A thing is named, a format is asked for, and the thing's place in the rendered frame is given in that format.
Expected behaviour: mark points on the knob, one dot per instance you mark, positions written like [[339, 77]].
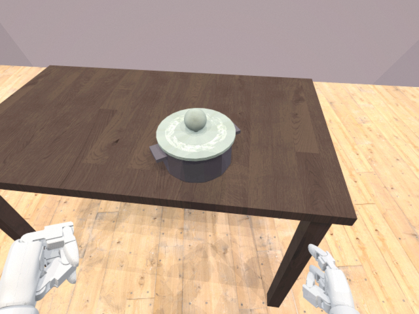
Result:
[[195, 119]]

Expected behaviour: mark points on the robot left hand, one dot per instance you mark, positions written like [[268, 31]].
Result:
[[20, 282]]

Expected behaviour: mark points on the robot right hand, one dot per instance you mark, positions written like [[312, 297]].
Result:
[[333, 289]]

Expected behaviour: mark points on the pot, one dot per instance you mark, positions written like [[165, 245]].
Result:
[[191, 171]]

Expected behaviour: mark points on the table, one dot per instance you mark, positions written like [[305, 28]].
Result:
[[85, 132]]

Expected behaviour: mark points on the lid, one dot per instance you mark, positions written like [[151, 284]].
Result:
[[176, 140]]

